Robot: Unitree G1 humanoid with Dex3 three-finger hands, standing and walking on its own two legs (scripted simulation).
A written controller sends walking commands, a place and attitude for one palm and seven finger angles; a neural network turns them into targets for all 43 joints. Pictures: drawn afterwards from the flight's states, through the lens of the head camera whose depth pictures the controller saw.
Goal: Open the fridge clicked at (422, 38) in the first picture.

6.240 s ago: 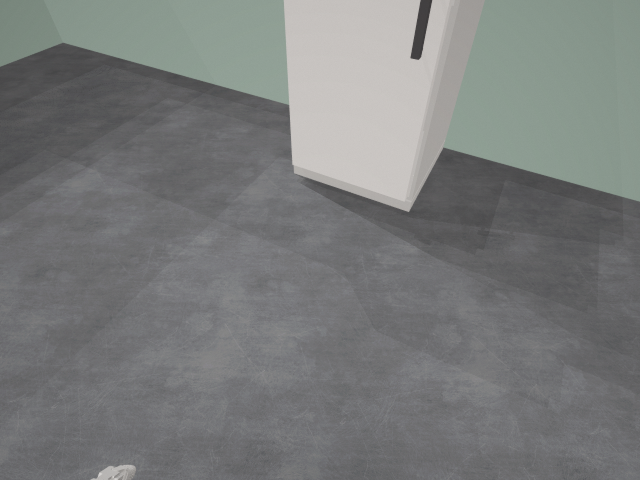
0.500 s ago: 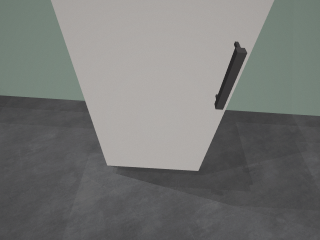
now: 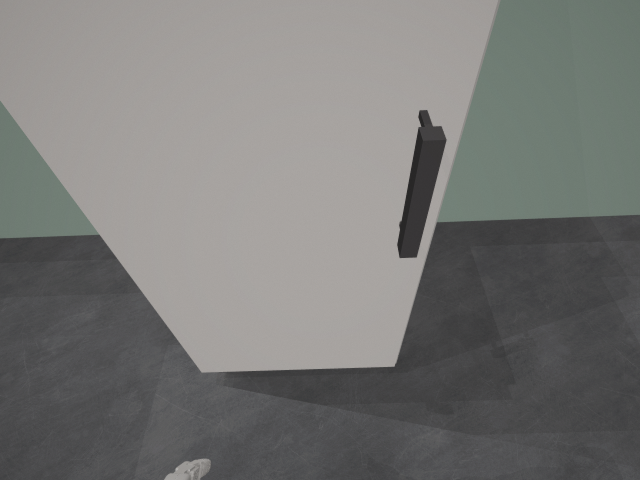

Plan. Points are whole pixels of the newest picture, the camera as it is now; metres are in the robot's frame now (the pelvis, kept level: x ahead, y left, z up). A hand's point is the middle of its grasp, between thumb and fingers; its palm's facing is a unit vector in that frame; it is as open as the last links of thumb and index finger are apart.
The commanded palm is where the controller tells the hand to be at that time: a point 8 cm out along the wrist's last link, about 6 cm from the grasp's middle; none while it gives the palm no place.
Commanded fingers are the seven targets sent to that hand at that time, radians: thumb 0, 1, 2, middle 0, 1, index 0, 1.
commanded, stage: come to a stop and stand still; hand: right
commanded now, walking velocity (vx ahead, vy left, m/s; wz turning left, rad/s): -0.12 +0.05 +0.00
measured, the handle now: (414, 190) +0.49 -0.13 +0.08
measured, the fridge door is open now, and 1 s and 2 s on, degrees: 0 0 0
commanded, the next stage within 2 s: look again from close up in 1.68 s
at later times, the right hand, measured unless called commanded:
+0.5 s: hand out of the picture +0.04 -0.13 -0.17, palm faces +0.00 +0.97 -0.23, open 7.4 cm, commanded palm none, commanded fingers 0.00 -0.90 -0.90 0.20 0.30 0.20 0.30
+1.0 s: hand out of the picture -0.01 -0.10 -0.18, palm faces +0.03 +0.98 -0.18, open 7.4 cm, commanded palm none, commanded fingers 0.00 -0.90 -0.90 0.20 0.30 0.20 0.30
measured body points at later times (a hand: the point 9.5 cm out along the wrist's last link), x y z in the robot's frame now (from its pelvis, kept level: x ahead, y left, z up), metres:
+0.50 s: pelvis -0.03 +0.06 -0.01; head -0.05 +0.07 +0.44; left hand -0.03 +0.29 -0.17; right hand +0.04 -0.18 -0.15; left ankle +0.00 +0.17 -0.74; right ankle +0.04 -0.06 -0.74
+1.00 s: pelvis -0.01 +0.07 +0.00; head -0.01 +0.07 +0.45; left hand -0.03 +0.28 -0.16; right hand -0.01 -0.15 -0.16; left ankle +0.00 +0.17 -0.74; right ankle +0.04 -0.06 -0.74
